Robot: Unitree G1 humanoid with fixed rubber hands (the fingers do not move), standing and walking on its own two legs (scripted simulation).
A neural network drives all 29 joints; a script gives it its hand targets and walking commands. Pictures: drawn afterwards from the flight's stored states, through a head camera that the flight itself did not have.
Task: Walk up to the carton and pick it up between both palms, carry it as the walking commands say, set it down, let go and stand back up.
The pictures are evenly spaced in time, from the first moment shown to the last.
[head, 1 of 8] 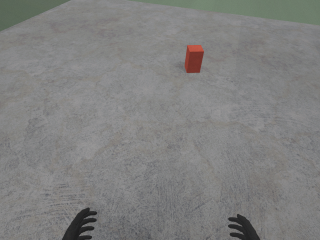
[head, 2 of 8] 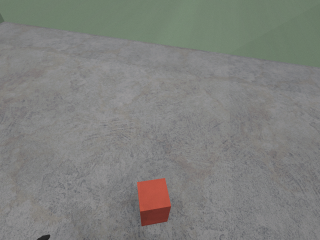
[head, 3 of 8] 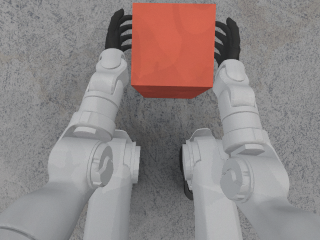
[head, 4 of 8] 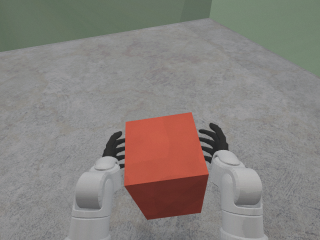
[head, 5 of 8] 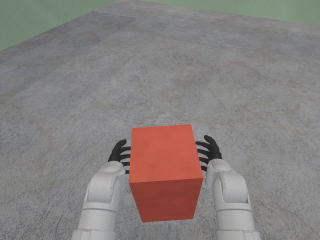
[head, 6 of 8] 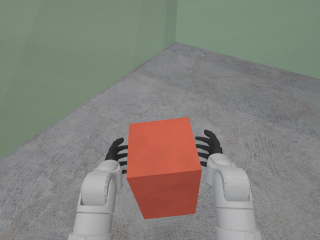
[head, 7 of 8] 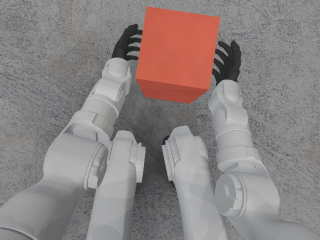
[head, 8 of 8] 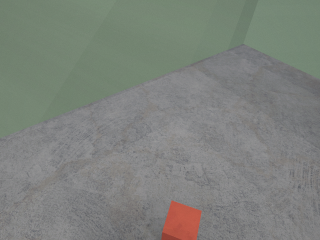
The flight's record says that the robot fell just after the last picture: no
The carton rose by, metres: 0.67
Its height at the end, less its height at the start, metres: +0.00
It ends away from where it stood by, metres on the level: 1.27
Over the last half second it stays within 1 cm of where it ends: yes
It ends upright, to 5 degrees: yes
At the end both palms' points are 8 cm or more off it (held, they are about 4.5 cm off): yes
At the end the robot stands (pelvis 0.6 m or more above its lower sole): yes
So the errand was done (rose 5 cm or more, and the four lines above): yes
